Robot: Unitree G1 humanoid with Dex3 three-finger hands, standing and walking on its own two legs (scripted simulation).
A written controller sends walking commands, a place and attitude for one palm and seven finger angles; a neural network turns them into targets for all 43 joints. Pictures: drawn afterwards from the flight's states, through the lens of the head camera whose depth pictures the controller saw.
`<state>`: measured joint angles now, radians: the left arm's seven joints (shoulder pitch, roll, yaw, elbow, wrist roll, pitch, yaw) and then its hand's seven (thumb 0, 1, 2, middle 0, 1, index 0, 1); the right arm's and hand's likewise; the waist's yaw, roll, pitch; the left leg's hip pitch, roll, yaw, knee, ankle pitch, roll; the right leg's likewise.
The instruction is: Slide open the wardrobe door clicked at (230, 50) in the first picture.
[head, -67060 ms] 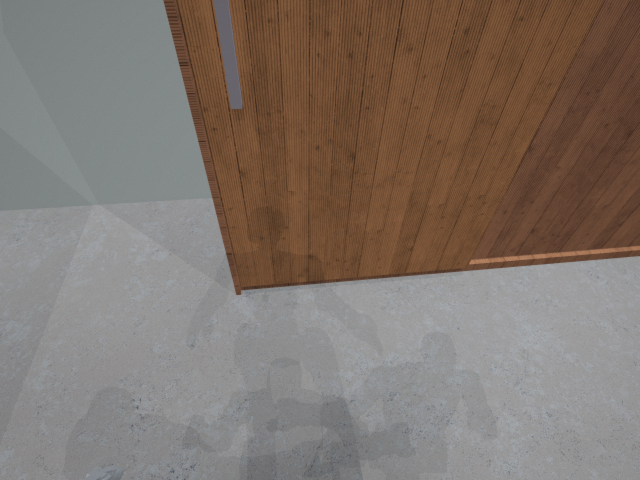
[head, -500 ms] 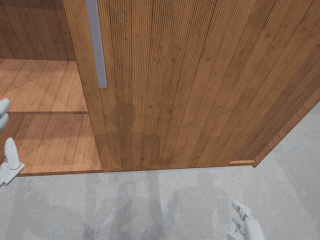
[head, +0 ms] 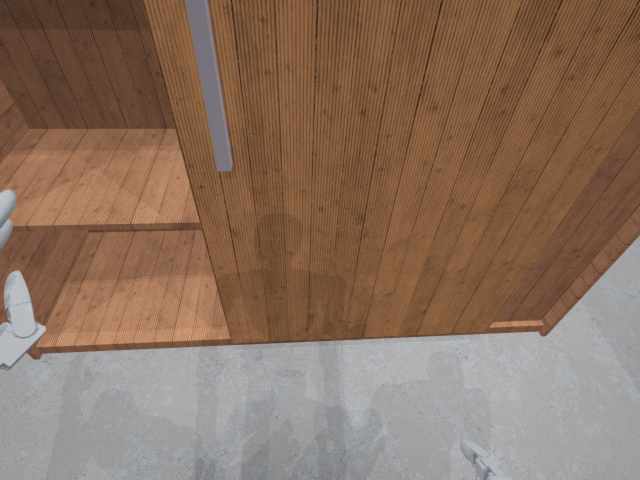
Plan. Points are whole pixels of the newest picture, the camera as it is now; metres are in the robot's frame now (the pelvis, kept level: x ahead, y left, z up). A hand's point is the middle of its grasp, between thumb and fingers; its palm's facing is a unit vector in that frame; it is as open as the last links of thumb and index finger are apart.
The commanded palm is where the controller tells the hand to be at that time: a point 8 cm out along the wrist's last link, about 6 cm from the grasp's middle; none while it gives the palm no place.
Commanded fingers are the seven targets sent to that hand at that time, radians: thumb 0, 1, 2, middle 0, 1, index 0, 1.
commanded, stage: stop stepping back and stand still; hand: left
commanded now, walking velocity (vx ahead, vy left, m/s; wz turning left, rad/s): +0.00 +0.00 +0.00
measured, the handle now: (211, 70) +0.63 +0.21 +0.21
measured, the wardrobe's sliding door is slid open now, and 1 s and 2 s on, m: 0.63 0.63 0.63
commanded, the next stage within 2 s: let the arm hang, fingers relaxed in 0.38 s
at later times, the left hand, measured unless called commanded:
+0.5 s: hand (48, 300) +0.25 +0.29 +0.15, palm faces +0.37 -0.79 -0.48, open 7.4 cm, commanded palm none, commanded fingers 0.00 0.90 0.90 -0.20 -0.30 -0.20 -0.30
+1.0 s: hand out of the picture -0.02 +0.22 -0.16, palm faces +0.02 -0.98 -0.20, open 7.3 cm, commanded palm none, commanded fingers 0.00 0.90 0.90 -0.20 -0.30 -0.20 -0.30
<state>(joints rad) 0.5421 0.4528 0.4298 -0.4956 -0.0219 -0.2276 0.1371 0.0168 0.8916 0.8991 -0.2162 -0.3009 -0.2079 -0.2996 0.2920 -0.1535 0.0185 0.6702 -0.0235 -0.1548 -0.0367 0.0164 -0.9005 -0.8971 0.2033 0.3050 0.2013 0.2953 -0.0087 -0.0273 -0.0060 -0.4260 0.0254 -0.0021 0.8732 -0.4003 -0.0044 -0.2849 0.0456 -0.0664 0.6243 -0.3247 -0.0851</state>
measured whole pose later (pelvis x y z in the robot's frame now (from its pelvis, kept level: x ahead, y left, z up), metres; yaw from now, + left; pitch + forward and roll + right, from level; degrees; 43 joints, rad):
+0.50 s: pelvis +0.04 +0.02 +0.01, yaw +0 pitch +2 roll +0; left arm 0.50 0.43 0.37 -0.38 -0.03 -0.20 0.13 0.01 0.89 0.90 -0.22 -0.30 -0.21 -0.30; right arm 0.16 -0.22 0.00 0.60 0.00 -0.14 -0.05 0.01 -0.90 -0.90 0.20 0.30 0.20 0.30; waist 0.01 -0.01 0.00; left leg -0.29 0.03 0.05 0.52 -0.25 0.00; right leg -0.21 0.04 -0.05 0.48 -0.30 -0.04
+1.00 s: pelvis +0.01 +0.03 +0.02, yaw +2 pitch +1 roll -1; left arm 0.29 0.23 0.00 1.12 0.01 0.02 0.00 0.01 0.94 0.90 -0.21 -0.30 -0.20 -0.30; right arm 0.24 -0.22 0.00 1.09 -0.03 0.03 -0.02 0.01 -0.90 -0.90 0.20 0.30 0.20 0.29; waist 0.01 -0.01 0.09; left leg -0.29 0.01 0.02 0.47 -0.20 0.02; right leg -0.19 0.02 -0.09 0.43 -0.25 -0.03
